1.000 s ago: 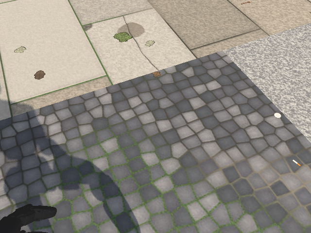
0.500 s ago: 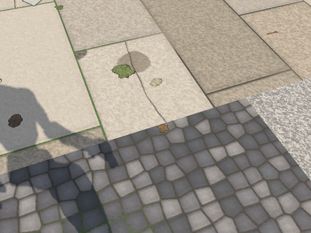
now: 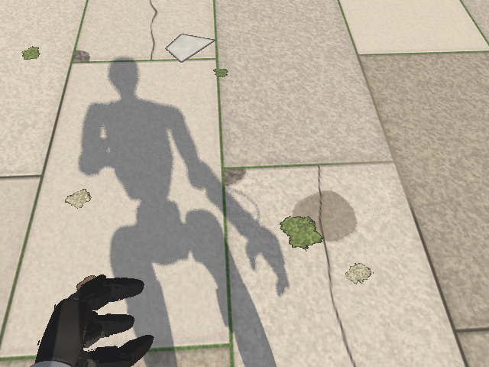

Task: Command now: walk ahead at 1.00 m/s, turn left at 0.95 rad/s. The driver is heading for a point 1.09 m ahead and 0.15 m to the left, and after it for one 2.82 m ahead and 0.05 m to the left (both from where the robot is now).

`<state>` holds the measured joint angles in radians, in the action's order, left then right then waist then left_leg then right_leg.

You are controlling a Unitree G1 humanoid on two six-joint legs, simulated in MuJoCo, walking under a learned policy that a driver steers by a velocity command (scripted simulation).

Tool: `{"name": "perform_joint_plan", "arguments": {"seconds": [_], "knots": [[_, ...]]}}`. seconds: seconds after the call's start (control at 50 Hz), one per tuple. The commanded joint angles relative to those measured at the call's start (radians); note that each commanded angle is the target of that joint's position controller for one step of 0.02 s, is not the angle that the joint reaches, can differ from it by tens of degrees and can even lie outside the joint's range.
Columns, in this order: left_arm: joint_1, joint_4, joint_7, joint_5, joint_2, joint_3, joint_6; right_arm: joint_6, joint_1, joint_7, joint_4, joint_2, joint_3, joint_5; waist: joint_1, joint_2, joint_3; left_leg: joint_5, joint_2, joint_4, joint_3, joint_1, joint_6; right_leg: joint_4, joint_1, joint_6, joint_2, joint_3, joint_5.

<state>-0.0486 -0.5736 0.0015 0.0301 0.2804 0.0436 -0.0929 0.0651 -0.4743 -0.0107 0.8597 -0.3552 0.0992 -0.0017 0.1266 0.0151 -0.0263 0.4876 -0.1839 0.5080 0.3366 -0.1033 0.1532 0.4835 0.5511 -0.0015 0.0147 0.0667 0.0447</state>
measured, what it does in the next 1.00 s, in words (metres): walks ahead, turning left: left foot, then right foot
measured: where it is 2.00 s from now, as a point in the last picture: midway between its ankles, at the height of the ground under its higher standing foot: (102, 63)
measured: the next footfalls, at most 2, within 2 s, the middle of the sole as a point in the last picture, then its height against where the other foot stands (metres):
left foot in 0.46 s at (181, 328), level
right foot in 0.90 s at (142, 196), level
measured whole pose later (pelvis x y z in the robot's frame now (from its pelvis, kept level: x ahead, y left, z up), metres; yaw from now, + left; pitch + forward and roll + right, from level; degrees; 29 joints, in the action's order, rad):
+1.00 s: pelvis +0.90 +0.21 +0.00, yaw +20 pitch +0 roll -1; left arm 0.29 -0.79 -0.03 0.02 0.32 -0.06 -0.03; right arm 0.10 -0.28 0.01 0.79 -0.28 0.00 -0.04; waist -0.03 0.00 -0.04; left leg 0.33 -0.06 1.37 0.02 0.24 0.02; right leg 0.61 0.42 0.17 -0.16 -0.07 0.20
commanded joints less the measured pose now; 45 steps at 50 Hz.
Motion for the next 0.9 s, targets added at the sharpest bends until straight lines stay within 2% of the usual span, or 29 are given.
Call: {"name": "perform_joint_plan", "arguments": {"seconds": [0.02, 0.04, 0.06, 0.08, 0.1, 0.12, 0.18, 0.26, 0.32, 0.38, 0.42, 0.44, 0.46, 0.48, 0.5, 0.52, 0.54, 0.56, 0.6, 0.62, 0.68, 0.7, 0.76, 0.78, 0.82, 0.84, 0.86, 0.88, 0.9], "knots": [[0.573, -0.081, 0.049, 0.05, 0.316, -0.127, -0.004, 0.031, 0.11, 0.002, -0.152, 0.045, -0.024, 0.014, -0.27, 0.283, 0.402, 0.043, 0.019, 0.803, -0.099, 0.685, -0.036, -0.06, -1.019, 0.081, 0.397, 0.527, 0.628], [0.447, -0.063, 0.035, 0.038, 0.317, -0.142, 0.003, 0.019, 0.026, 0.004, -0.182, -0.007, -0.038, 0.027, -0.176, 0.414, 0.449, -0.014, 0.069, 0.923, -0.162, 0.823, -0.027, -0.222, -0.98, 0.157, 0.463, 0.909, 0.789], [0.333, -0.037, 0.028, 0.029, 0.186, -0.121, 0.008, 0.0, 0.127, 0.007, -0.146, -0.081, -0.029, -0.005, -0.188, 0.189, 0.274, -0.147, 0.144, 0.91, -0.198, 0.852, -0.03, -0.241, -0.811, 0.152, 0.388, 0.723, 0.833], [0.31, -0.053, 0.023, 0.021, 0.129, -0.107, 0.01, -0.011, 0.185, -0.006, -0.149, -0.095, -0.024, -0.021, -0.184, 0.061, 0.164, -0.214, 0.179, 0.862, -0.225, 0.833, -0.042, -0.226, -0.677, 0.14, 0.342, 0.527, 0.635], [0.33, -0.08, 0.021, 0.026, 0.114, -0.103, 0.008, -0.021, 0.225, -0.021, -0.153, -0.085, -0.024, -0.029, -0.178, 0.002, 0.112, -0.222, 0.208, 0.833, -0.235, 0.816, -0.052, -0.235, -0.597, 0.12, 0.305, 0.394, 0.463], [0.372, -0.12, 0.023, 0.022, 0.106, -0.098, 0.001, -0.033, 0.251, -0.037, -0.175, -0.055, -0.031, -0.039, -0.167, 0.022, 0.065, -0.224, 0.235, 0.815, -0.237, 0.817, -0.057, -0.248, -0.543, 0.11, 0.276, 0.285, 0.352], [0.438, -0.197, 0.002, -0.008, 0.067, -0.09, -0.027, -0.063, 0.329, -0.059, -0.237, 0.01, -0.058, -0.037, -0.139, 0.064, 0.008, -0.25, 0.288, 0.796, -0.26, 0.889, -0.06, -0.287, -0.502, 0.08, 0.259, 0.087, 0.1], [0.4, -0.213, -0.007, -0.003, 0.094, -0.093, -0.048, -0.066, 0.454, -0.076, -0.312, 0.009, -0.076, -0.027, -0.107, 0.06, -0.051, -0.445, 0.282, 0.628, -0.326, 0.875, -0.065, -0.352, -0.423, 0.053, 0.208, -0.165, -0.154], [0.465, -0.246, -0.002, -0.001, 0.12, -0.098, -0.049, -0.063, 0.573, -0.096, -0.335, 0.012, -0.088, -0.029, -0.137, 0.009, -0.116, -0.522, 0.237, 0.386, -0.456, 0.799, -0.03, -0.381, -0.453, 0.006, 0.166, -0.297, -0.354], [0.522, -0.255, 0.022, -0.002, 0.19, -0.111, -0.031, -0.056, 0.552, -0.093, -0.314, -0.002, -0.086, -0.03, -0.105, 0.059, -0.055, -0.467, 0.126, 0.263, -0.557, 0.632, 0.026, -0.222, -0.581, -0.023, 0.185, -0.353, -0.974], [0.487, -0.242, 0.041, 0.002, 0.243, -0.126, 0.003, -0.052, 0.337, -0.074, -0.25, -0.059, -0.06, -0.03, 0.023, 0.102, 0.064, -0.366, 0.068, 0.246, -0.537, 0.39, 0.064, 0.085, -0.585, -0.018, 0.235, -0.336, -1.188], [0.43, -0.216, 0.039, 0.006, 0.256, -0.13, 0.019, -0.048, 0.118, -0.057, -0.182, -0.106, -0.033, -0.028, 0.116, 0.104, 0.15, -0.324, 0.058, 0.211, -0.479, 0.153, 0.104, 0.354, -0.482, 0.0, 0.253, -0.308, -1.15], [0.407, -0.204, 0.024, 0.013, 0.236, -0.132, 0.028, -0.045, -0.014, -0.029, -0.125, -0.144, 0.0, -0.017, 0.146, 0.016, 0.188, -0.291, 0.088, 0.122, -0.376, -0.079, 0.14, 0.719, -0.281, 0.006, 0.171, -0.308, -0.566], [0.397, -0.151, 0.007, 0.032, 0.096, -0.099, 0.02, -0.058, 0.063, -0.006, -0.129, -0.23, 0.024, 0.004, 0.022, -0.222, 0.127, -0.439, 0.266, 0.147, -0.07, -0.162, 0.18, 1.098, 0.053, -0.014, -0.002, -0.285, 0.427], [0.41, -0.028, 0.008, -0.001, 0.127, -0.097, -0.001, -0.072, 0.064, -0.005, -0.181, -0.301, 0.04, -0.032, -0.009, -0.207, 0.355, -0.3, 0.423, -0.051, 0.389, -0.428, 0.385, 1.259, 0.328, -0.038, -0.04, -0.052, 0.465], [0.324, -0.02, 0.006, 0.003, 0.153, -0.087, -0.026, -0.075, 0.064, 0.009, -0.186, -0.241, 0.036, -0.028, 0.01, -0.024, 0.278, -0.127, 0.455, -0.222, 0.464, -0.327, 0.336, 1.156, 0.386, -0.025, 0.023, 0.016, 0.368], [0.336, -0.046, 0.006, -0.004, 0.148, -0.082, -0.03, -0.064, 0.112, 0.02, -0.162, -0.167, 0.019, -0.027, -0.056, 0.058, 0.102, -0.139, 0.44, -0.272, 0.355, -0.119, 0.283, 1.034, 0.346, -0.017, 0.073, -0.002, 0.301], [0.348, -0.07, 0.008, 0.008, 0.132, -0.078, -0.018, -0.045, 0.154, 0.024, -0.15, -0.121, 0.002, -0.029, -0.117, 0.106, 0.037, -0.226, 0.404, -0.274, 0.248, 0.055, 0.24, 0.953, 0.252, -0.018, 0.109, -0.017, 0.296], [0.404, -0.107, -0.002, 0.03, 0.098, -0.067, 0.031, 0.0, 0.183, 0.027, -0.142, -0.048, -0.032, -0.022, -0.184, 0.116, -0.01, -0.397, 0.343, -0.299, 0.084, 0.306, 0.199, 0.837, 0.084, -0.035, 0.153, -0.014, 0.329], [0.388, -0.101, -0.013, 0.026, 0.078, -0.064, 0.046, 0.018, 0.167, 0.021, -0.123, -0.047, -0.036, -0.018, -0.19, 0.093, -0.028, -0.419, 0.325, -0.322, 0.021, 0.367, 0.183, 0.764, 0.06, -0.039, 0.166, -0.021, 0.332], [0.206, -0.045, -0.032, -0.004, 0.042, -0.05, 0.049, 0.05, 0.122, -0.004, -0.087, -0.065, -0.029, -0.015, -0.134, 0.02, -0.102, -0.586, 0.241, -0.397, -0.19, 0.384, 0.1, 0.487, 0.092, 0.007, 0.17, -0.075, 0.073], [0.174, -0.045, -0.04, -0.015, 0.036, -0.049, 0.046, 0.058, 0.112, -0.011, -0.083, -0.052, -0.032, -0.01, -0.114, 0.021, -0.1, -0.661, 0.209, -0.406, -0.256, 0.371, 0.056, 0.391, 0.056, 0.029, 0.149, -0.1, -0.037], [0.117, -0.051, -0.057, -0.04, 0.027, -0.05, 0.042, 0.076, 0.068, -0.01, -0.057, -0.069, -0.037, -0.003, -0.077, 0.0, -0.071, -0.844, 0.239, -0.494, -0.354, 0.239, -0.014, 0.224, -0.019, 0.09, 0.061, -0.15, -0.255], [0.102, -0.041, -0.058, -0.038, 0.024, -0.049, 0.036, 0.082, 0.054, -0.005, -0.051, -0.075, -0.038, -0.007, -0.079, -0.035, -0.096, -0.975, 0.27, -0.472, -0.379, 0.19, -0.035, 0.173, -0.012, 0.105, 0.059, -0.157, -0.27], [0.098, -0.055, -0.057, -0.02, 0.064, -0.062, 0.03, 0.076, 0.034, 0.015, -0.036, -0.096, -0.036, -0.017, -0.09, -0.064, -0.051, -1.329, 0.292, -0.384, -0.424, 0.024, -0.077, 0.131, -0.03, 0.132, -0.021, -0.216, -0.207], [0.134, -0.071, -0.057, -0.016, 0.089, -0.071, 0.032, 0.065, 0.041, 0.031, -0.039, -0.119, -0.031, -0.03, -0.117, -0.102, 0.0, -1.48, 0.311, -0.307, -0.434, -0.039, -0.096, 0.131, -0.073, 0.14, -0.067, -0.232, -0.133], [0.238, -0.101, -0.055, -0.012, 0.123, -0.084, 0.038, 0.05, 0.062, 0.046, -0.043, -0.137, -0.026, -0.047, -0.179, -0.133, 0.061, -1.634, 0.337, -0.149, -0.448, -0.07, -0.111, 0.141, -0.164, 0.156, -0.11, -0.239, -0.059], [0.435, -0.163, -0.051, -0.015, 0.16, -0.103, 0.043, 0.032, 0.111, 0.057, -0.058, -0.158, -0.019, -0.063, -0.277, -0.15, 0.146, -1.707, 0.347, 0.092, -0.459, -0.043, -0.12, 0.161, -0.33, 0.174, -0.143, -0.23, 0.016], [0.669, -0.231, -0.041, -0.013, 0.196, -0.128, 0.048, 0.018, 0.199, 0.061, -0.085, -0.176, -0.013, -0.062, -0.412, -0.118, 0.203, -1.595, 0.323, 0.452, -0.48, 0.109, -0.125, 0.097, -0.556, 0.218, -0.116, -0.168, 0.061]]}}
